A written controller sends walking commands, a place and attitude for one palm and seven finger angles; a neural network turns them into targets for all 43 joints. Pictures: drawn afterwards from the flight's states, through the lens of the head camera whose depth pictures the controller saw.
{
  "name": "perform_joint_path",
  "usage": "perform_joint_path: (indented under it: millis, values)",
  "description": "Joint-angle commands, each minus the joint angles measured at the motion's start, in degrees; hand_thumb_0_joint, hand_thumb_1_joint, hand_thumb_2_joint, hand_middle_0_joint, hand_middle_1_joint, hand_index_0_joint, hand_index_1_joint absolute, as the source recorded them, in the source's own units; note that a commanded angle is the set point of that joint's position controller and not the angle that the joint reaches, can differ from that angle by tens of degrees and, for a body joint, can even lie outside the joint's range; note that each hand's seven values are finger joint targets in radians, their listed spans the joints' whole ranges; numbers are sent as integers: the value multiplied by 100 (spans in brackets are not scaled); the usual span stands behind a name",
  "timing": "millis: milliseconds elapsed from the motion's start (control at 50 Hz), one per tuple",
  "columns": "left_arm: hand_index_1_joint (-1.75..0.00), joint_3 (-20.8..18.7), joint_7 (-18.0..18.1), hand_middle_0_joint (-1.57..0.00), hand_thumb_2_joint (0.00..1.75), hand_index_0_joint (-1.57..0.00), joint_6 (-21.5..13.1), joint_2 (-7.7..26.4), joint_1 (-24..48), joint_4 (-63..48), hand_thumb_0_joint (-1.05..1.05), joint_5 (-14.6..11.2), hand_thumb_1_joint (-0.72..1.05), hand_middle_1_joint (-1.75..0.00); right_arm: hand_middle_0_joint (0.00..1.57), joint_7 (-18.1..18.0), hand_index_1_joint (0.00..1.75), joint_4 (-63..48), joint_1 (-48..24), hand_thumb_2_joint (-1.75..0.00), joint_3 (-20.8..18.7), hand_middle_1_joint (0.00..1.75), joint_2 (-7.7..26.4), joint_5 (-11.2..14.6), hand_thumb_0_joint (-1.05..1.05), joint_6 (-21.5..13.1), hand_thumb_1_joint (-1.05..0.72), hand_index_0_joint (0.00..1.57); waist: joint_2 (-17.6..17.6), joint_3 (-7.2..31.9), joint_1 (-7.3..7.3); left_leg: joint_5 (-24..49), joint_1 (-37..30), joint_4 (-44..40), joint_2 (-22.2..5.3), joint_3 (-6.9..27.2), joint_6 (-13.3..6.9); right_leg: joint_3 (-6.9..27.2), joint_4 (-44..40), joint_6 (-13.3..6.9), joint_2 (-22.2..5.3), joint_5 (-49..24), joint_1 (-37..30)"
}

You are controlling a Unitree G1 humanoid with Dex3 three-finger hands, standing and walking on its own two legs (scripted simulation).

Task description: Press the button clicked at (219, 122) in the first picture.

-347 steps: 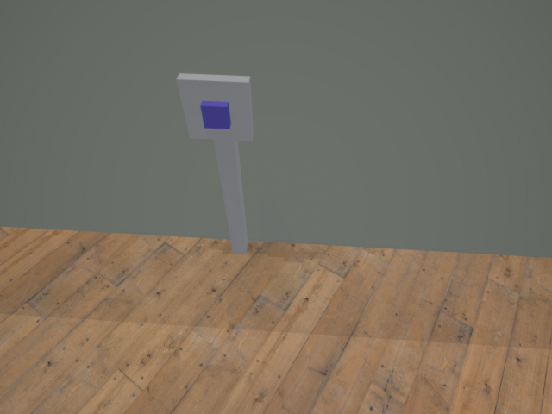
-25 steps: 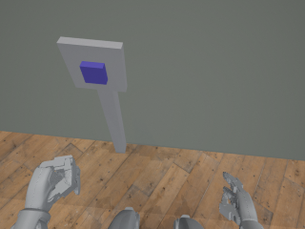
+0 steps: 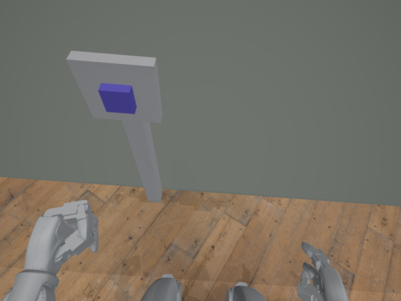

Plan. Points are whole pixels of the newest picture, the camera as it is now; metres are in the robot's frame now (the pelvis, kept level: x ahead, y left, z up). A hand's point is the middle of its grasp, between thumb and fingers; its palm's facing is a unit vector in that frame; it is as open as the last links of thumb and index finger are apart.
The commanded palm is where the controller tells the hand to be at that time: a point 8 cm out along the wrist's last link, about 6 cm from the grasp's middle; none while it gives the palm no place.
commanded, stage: raise the hand and make a fist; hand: left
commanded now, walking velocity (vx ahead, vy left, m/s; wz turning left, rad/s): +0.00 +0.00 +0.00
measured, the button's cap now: (119, 98) +0.53 +0.23 +0.05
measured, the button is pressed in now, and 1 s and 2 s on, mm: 0 0 0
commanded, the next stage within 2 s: aim a knuckle at the button in 0.10 s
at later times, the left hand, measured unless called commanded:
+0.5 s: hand (105, 211) +0.27 +0.19 +0.03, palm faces +0.00 -1.00 -0.05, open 3.1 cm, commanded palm +0.26 +0.25 +0.04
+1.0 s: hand (121, 169) +0.36 +0.19 +0.02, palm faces +0.02 -1.00 -0.05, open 3.1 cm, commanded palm +0.34 +0.24 +0.03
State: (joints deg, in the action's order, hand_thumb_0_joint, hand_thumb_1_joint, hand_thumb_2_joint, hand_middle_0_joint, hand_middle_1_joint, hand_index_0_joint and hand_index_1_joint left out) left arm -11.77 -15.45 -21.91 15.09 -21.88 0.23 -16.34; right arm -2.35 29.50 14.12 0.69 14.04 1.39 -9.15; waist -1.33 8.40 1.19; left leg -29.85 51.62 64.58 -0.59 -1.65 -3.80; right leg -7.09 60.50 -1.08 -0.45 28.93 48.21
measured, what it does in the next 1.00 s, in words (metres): stands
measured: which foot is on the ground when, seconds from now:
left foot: down 0.00-1.00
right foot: down 0.00-1.00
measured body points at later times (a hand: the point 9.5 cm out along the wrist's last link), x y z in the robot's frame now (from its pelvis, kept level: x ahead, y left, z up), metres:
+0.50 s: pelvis +0.00 -0.02 -0.01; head +0.08 -0.01 +0.44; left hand +0.26 +0.24 +0.04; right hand +0.17 -0.26 -0.09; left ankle +0.01 +0.07 -0.66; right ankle +0.00 -0.12 -0.66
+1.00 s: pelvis +0.00 -0.03 -0.01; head +0.10 -0.02 +0.43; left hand +0.35 +0.24 +0.03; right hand +0.11 -0.29 -0.11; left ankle +0.01 +0.07 -0.66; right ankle +0.00 -0.12 -0.66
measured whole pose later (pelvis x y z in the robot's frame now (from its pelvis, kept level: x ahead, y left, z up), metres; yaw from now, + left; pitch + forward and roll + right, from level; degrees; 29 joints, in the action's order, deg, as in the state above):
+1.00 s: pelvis +0.00 -0.03 -0.01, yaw -1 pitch +20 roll -2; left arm -17.9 -16.7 -23.9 19.2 13.5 33.3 -13.9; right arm -2.4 34.6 14.8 1.2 15.4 1.5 -5.0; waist -1.1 7.8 3.5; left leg -29.3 55.3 64.8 -1.7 -2.3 -1.9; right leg -6.3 62.8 -3.1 0.6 29.2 53.5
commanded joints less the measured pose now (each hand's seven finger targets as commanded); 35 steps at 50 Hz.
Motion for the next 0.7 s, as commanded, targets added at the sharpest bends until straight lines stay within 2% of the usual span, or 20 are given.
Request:
perform_joint_path:
  millis: [0, 40, 180, 240, 260, 280, 300, 320, 360, 420, 460, 480, 500, 520, 540, 580, 620, 640, 660, 680]
  values:
    - [-150, -435, 62, -130, 90, -130, -442, 689, 110, -1258, 0, -75, 90, -150, 20, -28, 30, -843, -256, -90, -356, 30, 767, 5, 0, -292, -90, 20, -563, 1285, -115, 1963, -1398, -1118, -53, 670, 409, 182, -588, -91, 188, -1111, -467]
    - [-150, -445, 66, -130, 90, -130, -382, 686, 79, -1094, 0, -76, 90, -150, 20, -40, 30, -841, -247, -90, -359, 30, 776, -1, 0, -255, -90, 20, -274, 1233, -64, 1902, -1254, -1070, -50, 662, 359, 191, -601, -74, 210, -1153, -496]
    - [-150, -415, 17, -130, 90, -130, -421, 637, 152, -1169, 0, -121, 90, -150, 20, -56, 30, -862, -259, -90, -342, 30, 737, 15, 0, -240, -90, 20, -288, 1277, -51, 1791, -1182, -989, -4, 566, 311, 254, -645, -57, 184, -1230, -623]
    - [-150, -458, 0, -130, 90, -130, -467, 774, 882, -911, 0, -93, 90, -150, 20, -96, 30, -737, -225, -90, -300, 30, 795, -13, 0, -229, -90, 20, -132, 1066, 122, 1508, -910, -845, -8, 577, 266, 299, -630, -43, 190, -1038, -391]
    - [-150, -535, -16, -130, 90, -130, -504, 846, 1132, -818, 0, -80, 90, -150, 20, -117, 30, -688, -218, -90, -304, 30, 815, -3, 0, -238, -90, 20, -155, 1100, 130, 1449, -912, -815, -14, 582, 269, 324, -615, -40, 188, -983, -314]
    - [-150, -466, -45, -130, 90, -130, -511, 776, 1190, -733, 0, -82, 90, -150, 20, -118, 30, -690, -219, -90, -284, 30, 811, -3, 0, -252, -90, 20, -341, 1133, 94, 1393, -937, -834, -1, 579, 277, 337, -613, -55, 175, -905, -297]
    - [-150, -402, -84, -130, 90, -130, -507, 744, 1434, -695, 0, -102, 90, -150, 20, -124, 30, -675, -212, -90, -279, 30, 813, -2, 0, -272, -90, 20, -315, 1206, 143, 1421, -960, -797, 7, 561, 262, 364, -629, -44, 163, -969, -326]
    - [-150, -590, -106, -130, 90, -130, -485, 905, 1457, -561, 0, -128, 90, -150, 20, -136, 30, -644, -174, -90, -290, 30, 840, 5, 0, -269, -90, 20, -213, 1357, 86, 1410, -930, -788, 6, 553, 257, 388, -638, -41, 163, -960, -434]
    - [-150, -549, -176, -130, 90, -130, -435, 954, 1814, -449, 0, -120, 90, -150, 20, -145, 30, -618, -188, -90, -263, 30, 842, 16, 0, -267, -90, 20, -313, 1498, 85, 1536, -972, -780, 15, 529, 239, 433, -627, -48, 154, -1093, -544]
    - [-150, -741, -208, -130, 90, -130, -324, 1116, 1907, -197, 0, -151, 90, -150, 20, -142, 30, -583, -169, -90, -267, 30, 846, 32, 0, -245, -90, 20, -324, 1653, 14, 1727, -1002, -786, 15, 461, 228, 494, -668, -32, 136, -1352, -770]
    - [-150, -713, -212, -130, 90, -130, -235, 1079, 2117, 106, 0, -154, 90, -150, 20, -124, 30, -572, -170, -90, -243, 30, 844, 35, 0, -197, -90, 20, -262, 1535, 26, 1727, -878, -779, 24, 435, 220, 519, -677, -23, 140, -1407, -803]
    - [-150, -753, -202, -130, 90, -130, -218, 1141, 2389, 207, 0, -161, 90, -150, 20, -121, 30, -529, -155, -90, -245, 30, 858, 34, 0, -177, -90, 20, -147, 1519, 87, 1653, -820, -755, 16, 428, 211, 545, -701, -4, 136, -1376, -806]
    - [-150, -954, -180, -130, 90, -130, -210, 1320, 2413, 409, 0, -153, 90, -150, 20, -129, 30, -510, -131, -90, -258, 30, 880, 37, 0, -147, -90, 20, -107, 1486, 36, 1634, -746, -761, 8, 413, 217, 575, -714, -6, 133, -1353, -853]
    - [-150, -893, -179, -130, 90, -130, -218, 1280, 2642, 488, 0, -144, 90, -150, 20, -126, 30, -506, -148, -90, -243, 30, 866, 33, 0, -128, -90, 20, -181, 1487, 59, 1589, -702, -739, 24, 381, 208, 618, -721, 0, 119, -1330, -859]
    - [-150, -975, -168, -130, 90, -130, -252, 1390, 2817, 531, 0, -140, 90, -150, 20, -129, 30, -471, -128, -90, -249, 30, 872, 31, 0, -122, -90, 20, -196, 1580, 49, 1691, -712, -725, 10, 393, 205, 632, -685, -17, 119, -1434, -937]
    - [-150, -980, -193, -130, 90, -130, -266, 1327, 2780, 767, 0, -147, 90, -150, 20, -104, 30, -474, -73, -90, -260, 30, 872, 37, 0, -97, -90, 20, -123, 1651, 31, 1764, -733, -743, 12, 349, 204, 662, -709, 5, 109, -1588, -1037]
    - [-150, -964, -201, -130, 90, -130, -328, 1395, 3181, 833, 0, -119, 90, -150, 20, -97, 30, -412, -51, -90, -271, 30, 889, 36, 0, -78, -90, 20, -267, 1733, 62, 1863, -775, -723, 6, 336, 202, 676, -658, 6, 98, -1726, -1009]
    - [-150, -831, -227, -130, 90, -130, -322, 1276, 3243, 1001, 0, -110, 90, -150, 20, -88, 30, -395, -6, -90, -266, 30, 893, 25, 0, -68, -90, 20, -105, 1692, 130, 1883, -731, -701, 2, 345, 190, 679, -659, 15, 111, -1772, -1007]
    - [-150, -980, -222, -130, 90, -130, -348, 1416, 3260, 1107, 0, -91, 90, -150, 20, -83, 30, -353, 29, -90, -289, 30, 914, 33, 0, -49, -90, 20, -193, 1744, 81, 1911, -762, -718, -8, 334, 204, 676, -648, 11, 108, -1801, -1002]
    - [-150, -905, -234, -130, 90, -130, -357, 1358, 3349, 1168, 0, -84, 90, -150, 20, -70, 30, -348, 40, -90, -288, 30, 915, 33, 0, -34, -90, 20, -203, 1745, 104, 1879, -786, -725, -4, 325, 202, 677, -652, 19, 106, -1772, -955]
